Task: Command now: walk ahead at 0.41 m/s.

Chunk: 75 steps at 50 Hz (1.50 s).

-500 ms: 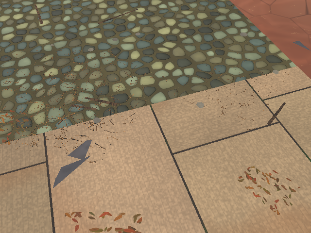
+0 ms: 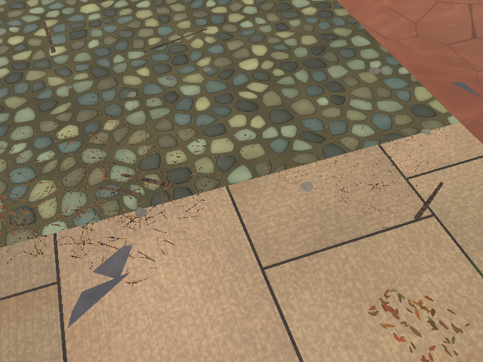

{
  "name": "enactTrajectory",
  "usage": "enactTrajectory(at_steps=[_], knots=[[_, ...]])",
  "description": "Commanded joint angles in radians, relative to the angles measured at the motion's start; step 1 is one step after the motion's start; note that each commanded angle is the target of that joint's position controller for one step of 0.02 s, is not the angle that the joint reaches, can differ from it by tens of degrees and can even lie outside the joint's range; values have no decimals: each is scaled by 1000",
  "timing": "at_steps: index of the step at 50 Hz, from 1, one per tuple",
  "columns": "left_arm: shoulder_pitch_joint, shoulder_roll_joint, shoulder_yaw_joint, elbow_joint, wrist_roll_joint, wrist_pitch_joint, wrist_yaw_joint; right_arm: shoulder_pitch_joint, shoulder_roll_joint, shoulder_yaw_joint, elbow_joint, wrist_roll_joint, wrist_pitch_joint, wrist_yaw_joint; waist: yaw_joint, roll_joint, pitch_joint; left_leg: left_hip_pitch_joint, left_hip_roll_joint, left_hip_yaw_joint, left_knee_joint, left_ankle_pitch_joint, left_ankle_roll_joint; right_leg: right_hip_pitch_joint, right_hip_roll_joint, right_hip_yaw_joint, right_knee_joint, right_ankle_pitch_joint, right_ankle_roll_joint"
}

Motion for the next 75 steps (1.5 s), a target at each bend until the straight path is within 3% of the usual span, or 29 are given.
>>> enactTrajectory(at_steps=[1,3,4,5,6,8,11,23,26,29,30,31,32,33,35,36,38,41,52,55,57,58,59,60,61,62,63,68,75], knots=[[-64,32,7,-85,-5,-14,-8,-40,-138,-25,-34,9,-13,3,50,110,128,-160,218,-122,-69,338,152,41,17,-40,-103,88,-4],[162,73,34,-5,-2,-13,8,-56,-132,-19,-37,16,-20,10,150,31,40,-338,150,-43,176,553,106,429,70,-49,-186,141,-22],[323,153,60,26,15,-20,25,-74,-117,-11,-55,19,-25,17,227,-79,-48,-477,82,19,446,473,73,618,-79,131,-262,5,-59],[430,269,78,34,28,-22,32,-24,-6,14,-98,27,-23,17,211,-322,-173,-643,-45,87,809,-129,40,708,-399,616,-475,-243,-140],[348,230,67,27,7,-10,34,-63,-88,-11,-98,9,-13,17,176,-185,-119,-682,-23,-35,945,-160,70,562,-426,754,-552,-323,-173],[124,127,36,-27,0,-19,27,-136,-70,-11,-119,10,-8,33,90,-58,68,-684,74,-40,925,17,93,335,-352,484,-570,-197,-132],[115,59,11,-10,2,-44,34,-95,-42,-16,-105,-4,17,45,34,-87,66,-600,94,-21,859,86,78,266,-267,236,-586,95,-81],[274,70,4,52,0,-66,59,-512,-13,-5,-297,-1,35,86,76,-80,125,-688,59,143,395,353,73,401,-249,-105,-582,538,-67],[285,95,10,61,2,-54,67,-498,-36,-14,-308,-5,34,82,55,-96,89,-614,3,193,340,266,124,506,-264,-160,-456,889,-50],[268,141,25,50,8,-28,69,-293,-88,-43,-258,-11,32,70,-28,-132,-42,-378,-93,218,304,121,195,521,-274,-187,-89,1135,-43],[254,149,27,36,5,-22,62,-154,-128,-64,-217,-20,25,61,-94,-95,-112,-174,-94,171,217,132,229,406,-258,-199,147,975,-20],[262,90,15,-8,-9,-23,51,-66,-230,-96,-211,-31,25,46,-110,48,-211,96,153,-174,174,-22,321,100,-185,-201,506,462,20],[224,64,15,-82,-14,-34,33,-113,-294,-107,-237,-9,38,47,-50,170,-274,234,360,-721,5,-16,448,-225,36,-41,787,-199,59],[94,114,23,-112,-4,-47,28,-131,-272,-100,-232,11,47,41,-65,18,-171,164,330,-610,-37,18,411,-331,-36,96,776,-97,45],[102,95,17,-106,-11,-63,28,-224,-181,-76,-235,15,36,30,22,-79,-6,-82,256,-393,-67,231,325,-262,-114,97,588,35,41],[113,91,17,-105,9,-48,31,-253,-158,-68,-239,21,27,24,56,-81,11,-158,205,-318,-71,334,297,-201,-130,101,527,39,55],[140,76,15,-105,32,-10,24,-248,-147,-59,-242,29,4,22,84,-54,-9,-215,155,-248,-75,455,288,-131,-136,96,459,38,84],[56,71,13,-146,31,17,16,-188,-185,-66,-234,31,-9,26,71,-22,11,-241,116,-216,-95,470,272,-182,-135,71,347,115,119],[-282,71,-11,-278,14,2,-8,15,-167,-45,-202,12,-10,9,-58,43,54,7,133,-223,-55,638,200,-267,-64,28,-80,344,74],[-196,104,-2,-269,9,-10,-2,-32,-199,-48,-207,7,-16,-1,7,58,45,15,162,-211,10,822,163,-96,-25,30,-176,260,19],[38,145,20,-196,4,-21,19,-62,-220,-50,-205,3,-21,5,114,37,-68,-5,119,-165,262,1019,132,186,33,6,-244,218,-22],[194,183,33,-163,20,-31,33,-64,-197,-43,-217,8,-25,11,180,-5,-171,-144,77,-139,489,823,120,426,-76,111,-252,187,-59],[299,299,61,-157,45,-31,39,57,-97,-23,-238,48,-27,18,148,-223,-331,-442,-75,-55,868,297,71,721,-367,559,-279,88,-183],[262,259,58,-139,19,-14,25,72,-148,-31,-222,31,-26,17,123,-243,-325,-598,-131,-79,1006,-153,77,694,-430,838,-432,50,-231],[149,188,41,-158,1,-9,20,-9,-167,-36,-229,10,-20,16,83,-124,-133,-658,-59,-97,1041,-70,81,528,-393,698,-449,-48,-213],[81,121,25,-166,-1,-13,15,-87,-157,-30,-245,3,-21,24,77,-41,-43,-653,-18,-88,985,1,80,399,-343,556,-475,-6,-189],[65,98,16,-157,5,-19,16,-119,-139,-27,-255,3,-17,31,60,-52,4,-634,13,-75,928,29,79,323,-291,451,-501,78,-159],[150,108,14,-85,-11,-53,14,-152,-98,-14,-266,-15,17,55,22,-101,17,-627,63,-8,800,107,38,263,-216,252,-569,347,-146],[261,115,12,-28,-15,-50,15,-448,-60,16,-359,-3,12,65,87,-96,58,-663,76,86,423,340,-1,322,-160,122,-592,500,-112]])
